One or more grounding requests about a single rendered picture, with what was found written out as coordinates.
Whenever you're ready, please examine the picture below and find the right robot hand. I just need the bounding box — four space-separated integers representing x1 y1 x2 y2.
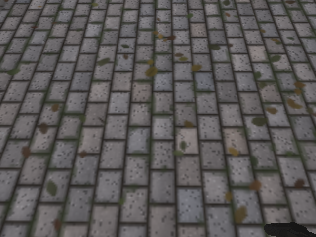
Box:
264 222 316 237

